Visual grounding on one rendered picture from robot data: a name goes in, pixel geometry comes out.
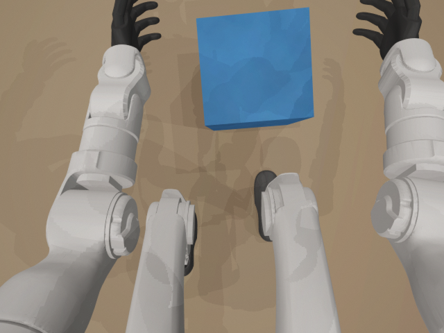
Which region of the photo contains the robot right forearm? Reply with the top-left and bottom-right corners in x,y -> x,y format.
378,38 -> 444,182

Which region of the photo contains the carton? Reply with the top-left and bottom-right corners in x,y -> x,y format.
196,7 -> 314,130

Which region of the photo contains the robot right hand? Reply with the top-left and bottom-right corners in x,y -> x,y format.
352,0 -> 422,60

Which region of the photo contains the robot left upper arm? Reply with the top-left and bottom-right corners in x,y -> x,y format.
0,189 -> 140,333

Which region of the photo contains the robot left shin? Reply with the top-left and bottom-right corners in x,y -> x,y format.
146,189 -> 191,265

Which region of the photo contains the right robot thigh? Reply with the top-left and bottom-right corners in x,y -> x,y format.
262,182 -> 341,333

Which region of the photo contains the robot left hand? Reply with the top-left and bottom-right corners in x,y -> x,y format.
111,0 -> 161,52

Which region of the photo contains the robot left forearm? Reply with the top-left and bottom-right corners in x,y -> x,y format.
46,44 -> 151,246

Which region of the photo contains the robot right upper arm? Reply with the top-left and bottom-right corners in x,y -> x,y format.
370,176 -> 444,333

